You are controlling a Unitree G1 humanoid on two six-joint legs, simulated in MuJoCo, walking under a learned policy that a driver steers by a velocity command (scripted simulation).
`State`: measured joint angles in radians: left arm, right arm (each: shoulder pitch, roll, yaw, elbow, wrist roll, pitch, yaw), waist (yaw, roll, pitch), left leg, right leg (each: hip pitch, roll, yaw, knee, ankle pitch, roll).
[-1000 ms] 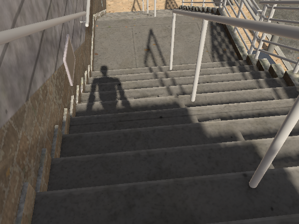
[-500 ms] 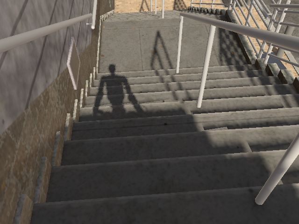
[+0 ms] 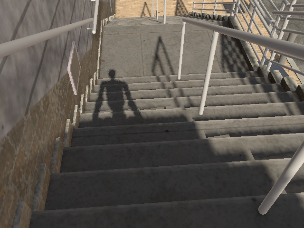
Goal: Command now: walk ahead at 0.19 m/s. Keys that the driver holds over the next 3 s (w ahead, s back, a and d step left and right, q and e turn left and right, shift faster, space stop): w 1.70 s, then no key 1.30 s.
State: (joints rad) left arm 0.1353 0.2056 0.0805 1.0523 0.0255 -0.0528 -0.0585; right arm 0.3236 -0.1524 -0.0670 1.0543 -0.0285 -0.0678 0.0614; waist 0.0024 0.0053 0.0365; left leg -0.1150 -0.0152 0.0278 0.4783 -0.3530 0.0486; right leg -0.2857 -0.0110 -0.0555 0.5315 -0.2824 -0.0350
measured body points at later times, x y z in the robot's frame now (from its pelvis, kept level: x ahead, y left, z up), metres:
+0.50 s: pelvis +0.15 -0.03 +0.00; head +0.17 -0.03 +0.45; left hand +0.03 +0.13 -0.15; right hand +0.29 -0.24 -0.13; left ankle +0.28 +0.10 -0.69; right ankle +0.07 -0.13 -0.74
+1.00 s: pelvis +0.38 -0.02 -0.09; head +0.40 -0.03 +0.36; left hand +0.59 +0.15 -0.20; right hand +0.22 -0.17 -0.22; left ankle +0.26 +0.09 -0.74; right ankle +0.54 -0.14 -0.81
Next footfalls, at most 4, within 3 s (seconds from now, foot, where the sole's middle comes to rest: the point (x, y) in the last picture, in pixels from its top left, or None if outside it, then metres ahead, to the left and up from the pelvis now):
0.60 left None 0.30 0.09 -0.77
1.06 right None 0.56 -0.14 -0.94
1.60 left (142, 185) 0.87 0.10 -1.10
2.14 right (178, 158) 1.17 -0.15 -1.27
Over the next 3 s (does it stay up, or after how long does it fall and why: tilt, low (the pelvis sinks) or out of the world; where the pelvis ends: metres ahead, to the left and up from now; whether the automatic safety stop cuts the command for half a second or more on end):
stays up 1.11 -0.08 -0.50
